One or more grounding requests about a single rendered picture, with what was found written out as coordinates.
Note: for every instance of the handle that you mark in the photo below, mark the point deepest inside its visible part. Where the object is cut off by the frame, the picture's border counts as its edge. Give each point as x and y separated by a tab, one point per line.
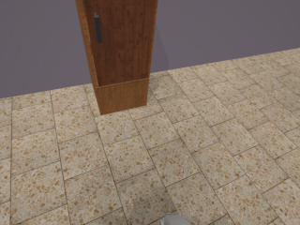
98	28

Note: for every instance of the robot right thigh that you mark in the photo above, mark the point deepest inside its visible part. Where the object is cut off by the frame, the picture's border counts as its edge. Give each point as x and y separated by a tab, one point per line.
173	220

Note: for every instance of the cupboard door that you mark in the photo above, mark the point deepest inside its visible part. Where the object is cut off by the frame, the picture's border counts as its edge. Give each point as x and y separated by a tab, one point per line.
126	30

